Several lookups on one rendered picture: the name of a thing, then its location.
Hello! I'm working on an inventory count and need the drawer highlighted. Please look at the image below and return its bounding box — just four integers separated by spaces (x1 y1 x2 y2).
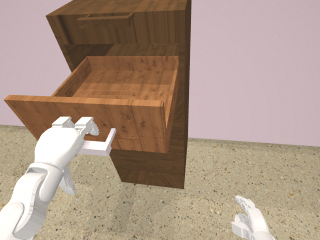
4 56 179 153

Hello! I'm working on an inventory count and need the left robot hand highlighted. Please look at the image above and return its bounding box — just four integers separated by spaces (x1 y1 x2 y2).
34 116 100 195

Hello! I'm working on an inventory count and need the cabinet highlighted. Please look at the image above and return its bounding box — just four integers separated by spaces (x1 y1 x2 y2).
46 0 192 189

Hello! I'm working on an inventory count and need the handle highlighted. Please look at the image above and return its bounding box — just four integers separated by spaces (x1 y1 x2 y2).
76 15 132 29
78 128 117 157

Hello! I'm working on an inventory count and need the left robot forearm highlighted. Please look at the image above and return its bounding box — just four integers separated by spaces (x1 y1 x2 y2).
0 162 64 240

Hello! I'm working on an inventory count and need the right robot hand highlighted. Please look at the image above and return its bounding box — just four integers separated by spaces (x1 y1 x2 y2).
231 195 270 240

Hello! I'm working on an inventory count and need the right robot forearm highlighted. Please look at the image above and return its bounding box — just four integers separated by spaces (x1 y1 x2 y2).
251 230 275 240

